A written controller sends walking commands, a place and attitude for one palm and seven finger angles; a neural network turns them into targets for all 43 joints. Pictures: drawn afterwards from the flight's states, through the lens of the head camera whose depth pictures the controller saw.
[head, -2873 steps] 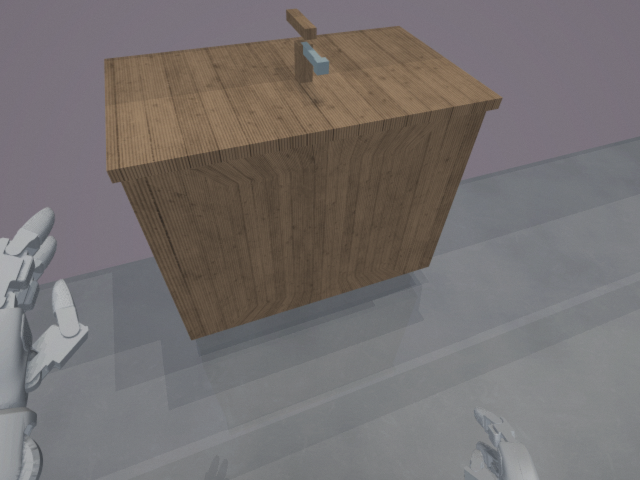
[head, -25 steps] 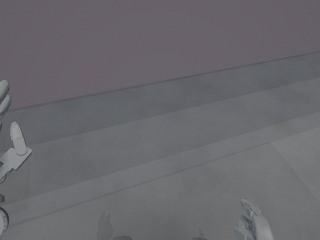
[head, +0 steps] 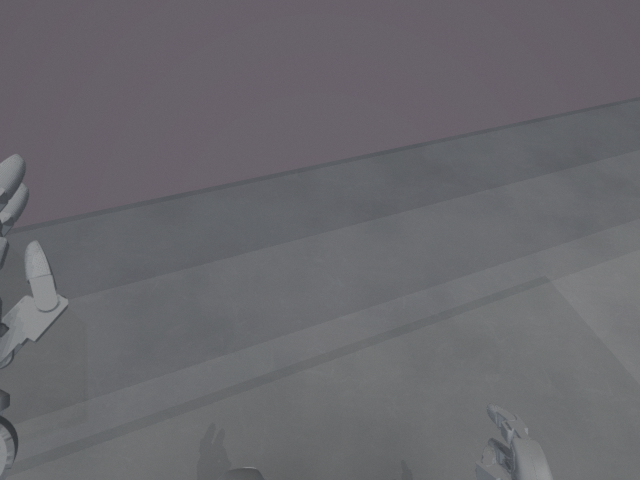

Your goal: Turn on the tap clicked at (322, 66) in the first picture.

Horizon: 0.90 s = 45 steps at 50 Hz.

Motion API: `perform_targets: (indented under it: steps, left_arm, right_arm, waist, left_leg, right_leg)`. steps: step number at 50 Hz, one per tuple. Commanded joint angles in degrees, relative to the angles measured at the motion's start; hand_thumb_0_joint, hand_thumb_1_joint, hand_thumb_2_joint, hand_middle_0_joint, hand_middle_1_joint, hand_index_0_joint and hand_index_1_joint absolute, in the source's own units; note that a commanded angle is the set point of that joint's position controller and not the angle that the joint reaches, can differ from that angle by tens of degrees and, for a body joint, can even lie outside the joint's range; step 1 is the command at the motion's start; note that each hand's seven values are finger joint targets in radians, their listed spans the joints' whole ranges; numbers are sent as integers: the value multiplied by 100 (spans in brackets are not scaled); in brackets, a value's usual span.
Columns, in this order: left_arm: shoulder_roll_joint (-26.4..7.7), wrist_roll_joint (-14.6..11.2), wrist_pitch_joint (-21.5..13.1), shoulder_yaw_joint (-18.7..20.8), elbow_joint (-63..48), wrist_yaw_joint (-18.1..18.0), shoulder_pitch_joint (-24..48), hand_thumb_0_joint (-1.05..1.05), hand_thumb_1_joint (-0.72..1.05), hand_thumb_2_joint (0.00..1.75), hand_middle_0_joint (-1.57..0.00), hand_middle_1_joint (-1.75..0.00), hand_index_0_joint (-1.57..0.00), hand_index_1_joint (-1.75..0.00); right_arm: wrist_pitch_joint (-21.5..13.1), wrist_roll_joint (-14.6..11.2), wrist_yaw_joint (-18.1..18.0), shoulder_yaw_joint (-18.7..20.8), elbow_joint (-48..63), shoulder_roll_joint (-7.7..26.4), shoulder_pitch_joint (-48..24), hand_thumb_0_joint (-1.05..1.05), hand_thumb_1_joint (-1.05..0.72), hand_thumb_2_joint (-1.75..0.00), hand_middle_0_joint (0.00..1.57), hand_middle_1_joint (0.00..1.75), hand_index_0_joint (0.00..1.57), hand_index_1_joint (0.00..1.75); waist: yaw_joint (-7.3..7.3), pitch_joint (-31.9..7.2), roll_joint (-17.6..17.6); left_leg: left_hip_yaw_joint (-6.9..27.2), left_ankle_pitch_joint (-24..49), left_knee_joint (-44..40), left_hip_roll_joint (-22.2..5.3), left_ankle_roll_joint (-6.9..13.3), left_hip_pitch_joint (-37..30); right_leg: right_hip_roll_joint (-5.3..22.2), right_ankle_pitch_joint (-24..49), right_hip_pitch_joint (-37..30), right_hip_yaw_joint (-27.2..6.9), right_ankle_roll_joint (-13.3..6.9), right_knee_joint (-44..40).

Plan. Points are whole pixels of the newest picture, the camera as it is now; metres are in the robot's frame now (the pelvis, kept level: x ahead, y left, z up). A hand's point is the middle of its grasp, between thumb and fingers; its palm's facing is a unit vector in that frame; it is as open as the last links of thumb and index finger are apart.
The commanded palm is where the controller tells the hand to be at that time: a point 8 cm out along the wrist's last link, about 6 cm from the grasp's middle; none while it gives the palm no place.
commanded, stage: shuffle to correct the standing spot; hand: left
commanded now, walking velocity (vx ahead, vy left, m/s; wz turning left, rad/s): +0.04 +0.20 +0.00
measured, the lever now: out of the picture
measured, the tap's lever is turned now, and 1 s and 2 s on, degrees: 84 84 84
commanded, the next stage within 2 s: come to a stop and stand still in 0.52 s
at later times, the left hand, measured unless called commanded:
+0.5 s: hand out of the picture +0.19 +0.37 +0.19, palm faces +0.40 -0.82 -0.41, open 7.4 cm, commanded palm +0.13 +0.42 +0.20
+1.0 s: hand out of the picture +0.19 +0.47 +0.19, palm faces +0.40 -0.85 -0.34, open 7.4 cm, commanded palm +0.13 +0.51 +0.20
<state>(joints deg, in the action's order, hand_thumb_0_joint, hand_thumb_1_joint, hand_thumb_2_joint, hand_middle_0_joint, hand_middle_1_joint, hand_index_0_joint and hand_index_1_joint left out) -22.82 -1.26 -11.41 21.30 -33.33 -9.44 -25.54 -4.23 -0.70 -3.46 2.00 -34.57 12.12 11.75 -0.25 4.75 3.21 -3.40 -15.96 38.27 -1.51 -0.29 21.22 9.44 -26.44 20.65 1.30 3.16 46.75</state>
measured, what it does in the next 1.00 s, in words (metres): steps to the left: right foot, then left foot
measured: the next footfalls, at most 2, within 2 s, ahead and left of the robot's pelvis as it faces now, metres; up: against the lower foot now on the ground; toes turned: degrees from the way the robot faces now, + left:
right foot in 0.20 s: +0.00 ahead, -0.04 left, +0.00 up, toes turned -9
left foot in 0.50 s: +0.04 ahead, +0.31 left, +0.00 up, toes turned +2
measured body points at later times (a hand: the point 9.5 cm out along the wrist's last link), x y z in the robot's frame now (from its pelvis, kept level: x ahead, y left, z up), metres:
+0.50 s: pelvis -0.03 +0.14 +0.00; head +0.00 +0.15 +0.45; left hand +0.16 +0.42 +0.21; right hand +0.13 -0.12 -0.08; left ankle +0.01 +0.30 -0.72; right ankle -0.04 -0.03 -0.72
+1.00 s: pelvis -0.03 +0.23 +0.03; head -0.03 +0.24 +0.48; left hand +0.16 +0.52 +0.20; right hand +0.12 +0.02 -0.06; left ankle +0.00 +0.31 -0.72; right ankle -0.07 +0.11 -0.69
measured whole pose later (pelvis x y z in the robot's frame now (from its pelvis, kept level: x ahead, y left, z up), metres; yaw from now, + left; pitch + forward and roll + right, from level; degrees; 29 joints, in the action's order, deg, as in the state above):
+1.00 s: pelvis -0.03 +0.23 +0.03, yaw +0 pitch +0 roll -1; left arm -20.0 -1.9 -8.3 18.8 -26.0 -8.9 -24.0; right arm -4.7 0.7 -2.9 -2.5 -35.9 8.0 13.5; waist -0.1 0.2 0.9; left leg -4.0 -10.2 24.2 0.8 3.2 14.0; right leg -0.7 -23.3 15.9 1.5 0.0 40.8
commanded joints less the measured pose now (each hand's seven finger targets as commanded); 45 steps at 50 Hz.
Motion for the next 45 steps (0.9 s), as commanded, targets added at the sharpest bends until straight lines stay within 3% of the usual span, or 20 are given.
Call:
perform_targets:
  steps: [1, 8, 9, 11, 13, 16, 20, 22, 23, 24, 26, 28, 33, 34, 35, 37, 38, 41, 43, 45]
  left_arm:
    - [-996, -68, -541, 934, -1362, -112, 49, 0, 90, 90, -20, -30, -20, -30]
    - [-831, -170, -165, 718, -671, -53, -160, 0, 90, 90, -20, -30, -20, -30]
    - [-954, -132, -139, 792, -486, -59, -59, 0, 90, 90, -20, -30, -20, -30]
    - [-961, -174, -133, 704, -93, -83, 227, 0, 90, 90, -20, -30, -20, -30]
    - [-900, -188, -162, 629, -134, -105, 446, 0, 90, 90, -20, -30, -20, -30]
    - [-912, -35, -360, 564, -297, -109, 454, 0, 90, 90, -20, -30, -20, -30]
    - [-996, 11, -372, 649, -983, -193, 350, 0, 90, 90, -20, -30, -20, -30]
    - [-1122, -13, -325, 788, -1179, -224, 294, 0, 90, 90, -20, -30, -20, -30]
    - [-1081, -35, -346, 768, -1378, -190, 353, 0, 90, 90, -20, -30, -20, -30]
    - [-1121, -56, -384, 863, -1462, -173, 343, 0, 90, 90, -20, -30, -20, -30]
    - [-1019, -67, -437, 915, -952, -102, -150, 0, 90, 90, -20, -30, -20, -30]
    - [-929, -62, -526, 876, -1147, -95, -116, 0, 90, 90, -20, -30, -20, -30]
    - [-848, -125, -303, 750, -1063, -83, -111, 0, 90, 90, -20, -30, -20, -30]
    - [-928, -91, -269, 816, -805, -97, -48, 0, 90, 90, -20, -30, -20, -30]
    - [-985, -60, -240, 842, -617, -110, 122, 0, 90, 90, -20, -30, -20, -30]
    - [-813, -158, -101, 612, -334, -79, 480, 0, 90, 90, -20, -30, -20, -30]
    - [-726, -133, -65, 513, -191, -82, 539, 0, 90, 90, -20, -30, -20, -30]
    - [-699, -66, -85, 348, -267, -53, 835, 0, 90, 90, -20, -30, -20, -30]
    - [-684, -63, -101, 246, -515, -8, 956, 0, 90, 90, -20, -30, -20, -30]
    - [-708, -69, -164, 184, -675, 6, 971, 0, 90, 90, -20, -30, -20, -30]
  right_arm:
    - [-512, 51, 94, 219, 764, 640, -288, 0, -90, -90, 20, 30, 20, 30]
    - [-467, 27, 128, -77, 768, 611, -410, 0, -90, -90, 20, 30, 20, 30]
    - [-392, 34, 131, -101, 797, 577, -398, 0, -90, -90, 20, 30, 20, 30]
    - [-251, 21, 205, -8, 861, 640, -310, 0, -90, -90, 20, 30, 20, 30]
    - [-210, 12, 260, 15, 687, 674, -418, 0, -90, -90, 20, 30, 20, 30]
    - [-186, 19, 131, -75, 636, 507, -529, 0, -90, -90, 20, 30, 20, 30]
    - [-239, 54, 33, -11, 790, 363, -617, 0, -90, -90, 20, 30, 20, 30]
    - [-230, 21, -28, 74, 780, 395, -450, 0, -90, -90, 20, 30, 20, 30]
    - [-242, -12, -48, 128, 840, 450, -383, 0, -90, -90, 20, 30, 20, 30]
    - [-271, -43, -55, 201, 911, 630, -342, 0, -90, -90, 20, 30, 20, 30]
    - [-347, -21, 11, 255, 870, 659, -180, 0, -90, -90, 20, 30, 20, 30]
    - [-458, 6, 84, 248, 763, 625, -270, 0, -90, -90, 20, 30, 20, 30]
    - [-515, -51, 129, -9, 742, 571, -400, 0, -90, -90, 20, 30, 20, 30]
    - [-468, -36, 95, -77, 721, 506, -411, 0, -90, -90, 20, 30, 20, 30]
    - [-399, -16, 85, -98, 746, 450, -360, 0, -90, -90, 20, 30, 20, 30]
    - [-335, -33, 97, 8, 712, 580, -338, 0, -90, -90, 20, 30, 20, 30]
    - [-304, -24, 92, -47, 677, 537, -404, 0, -90, -90, 20, 30, 20, 30]
    - [-242, 15, -2, -123, 647, 504, -436, 0, -90, -90, 20, 30, 20, 30]
    - [-252, 39, -61, -158, 739, 559, -492, 0, -90, -90, 20, 30, 20, 30]
    - [-296, 124, -62, -160, 789, 497, -491, 0, -90, -90, 20, 30, 20, 30]
  waist:
    - [-21, -1318, -1836]
    - [138, -980, -1240]
    - [131, -945, -705]
    - [88, -587, 1192]
    - [16, -657, 831]
    - [42, -493, 594]
    - [185, -725, 605]
    - [45, -942, 106]
    - [-10, -1092, -329]
    - [-11, -1242, -1306]
    - [-16, -1305, -2515]
    - [1, -1326, -1894]
    - [105, -1136, -1275]
    - [100, -1149, -726]
    - [14, -1120, -1]
    - [44, -829, 1149]
    - [36, -617, 979]
    - [38, -809, -62]
    - [23, -839, -1353]
    - [4, -633, -1615]
  left_leg:
    - [1560, 2081, -1571, -1284, 995, -962]
    - [1067, -300, -1757, -899, 543, 494]
    - [915, -872, -1284, -723, 361, 977]
    - [435, -1089, 1564, 53, -128, 1752]
    - [761, -604, 2608, -149, -229, 1812]
    - [524, -379, 1966, -394, -190, 1175]
    - [-297, -227, 42, -49, -96, -107]
    - [-607, 380, -909, 256, -186, -756]
    - [-430, 557, -1269, 138, -162, -1017]
    - [389, 1295, -1456, -536, 127, -1180]
    - [1743, 2542, -1790, -1446, 897, -1142]
    - [1406, 2329, -1412, -1335, 1044, -1045]
    - [853, 625, -1292, -976, 556, 95]
    - [771, 12, -1151, -858, 400, 360]
    - [447, -597, -657, -473, 188, 556]
    - [178, -444, 330, -50, -63, 229]
    - [252, -271, 182, -124, -46, 83]
    - [385, 556, -1115, -204, 23, -863]
    - [1707, 446, -2258, -986, 159, -851]
    - [2638, -307, -3115, -1537, 245, -875]
  right_leg:
    - [-598, -563, 637, 188, -193, 1668]
    - [-599, 678, -1417, 468, -309, -1742]
    - [-133, 868, -1851, -33, -532, -2373]
    - [2007, 799, -1372, -2909, -1456, -3356]
    - [1780, 1919, -1401, -2088, -1453, -2945]
    - [1232, 2707, -891, -654, -1028, -2667]
    - [974, 2310, -601, -375, -936, -2400]
    - [670, 2083, -634, -34, -666, -1744]
    - [429, 2165, -611, 120, -488, -1026]
    - [-94, 1648, -238, 447, -210, -108]
    - [-713, -1146, 728, 420, -89, 1598]
    - [-539, -621, 661, 233, -164, 1418]
    - [-744, 775, -1139, 494, -183, -1549]
    - [-569, 1116, -1541, 181, -277, -2179]
    - [-1, 1068, -1497, -767, -584, -2585]
    - [811, 660, -708, -1990, -1125, -3044]
    - [783, 930, -542, -1657, -1202, -2948]
    - [-119, 947, -373, -377, -651, -2146]
    - [-808, 601, -340, 154, -291, -1320]
    - [-928, 79, -25, -131, -298, -424]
